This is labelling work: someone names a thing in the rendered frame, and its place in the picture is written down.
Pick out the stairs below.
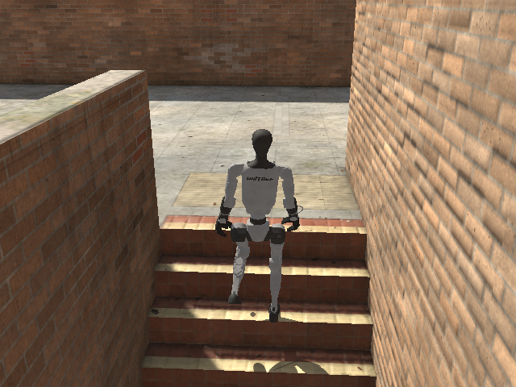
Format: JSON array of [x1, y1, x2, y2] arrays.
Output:
[[139, 229, 377, 387]]

